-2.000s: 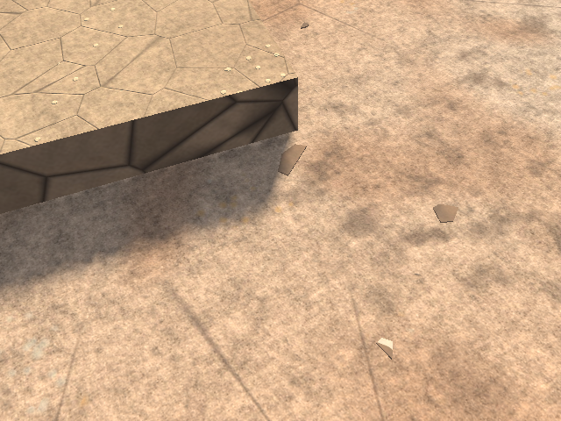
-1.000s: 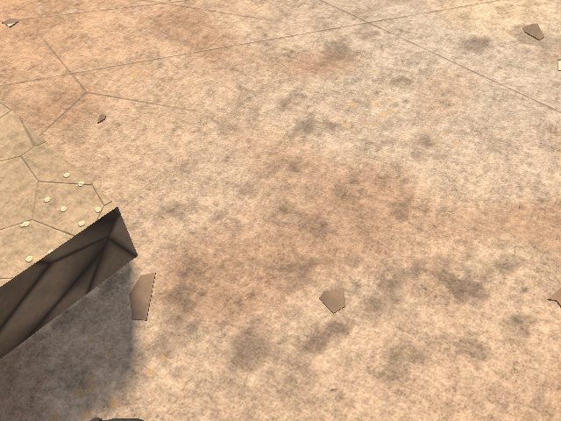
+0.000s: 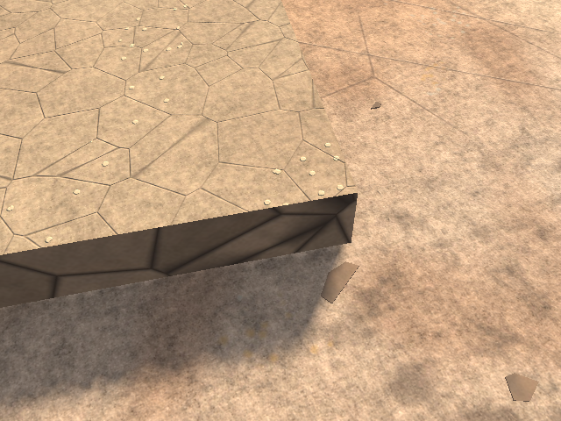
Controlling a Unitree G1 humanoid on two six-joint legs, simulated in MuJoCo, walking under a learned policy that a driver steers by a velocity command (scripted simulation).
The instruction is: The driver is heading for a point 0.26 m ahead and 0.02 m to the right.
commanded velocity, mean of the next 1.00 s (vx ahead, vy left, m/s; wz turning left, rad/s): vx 0.09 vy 0.00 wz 0.05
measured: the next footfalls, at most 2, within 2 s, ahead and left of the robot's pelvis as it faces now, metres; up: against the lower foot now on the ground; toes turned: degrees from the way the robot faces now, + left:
left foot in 0.08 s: +0.03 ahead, +0.13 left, +0.00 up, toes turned +0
right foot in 0.44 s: +0.23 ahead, -0.09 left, +0.00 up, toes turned +0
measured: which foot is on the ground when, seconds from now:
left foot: up 0.00-0.06, down 0.08-0.46, up 0.48-0.68, down 0.70-1.00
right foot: down 0.00-0.08, up 0.10-0.42, down 0.44-1.00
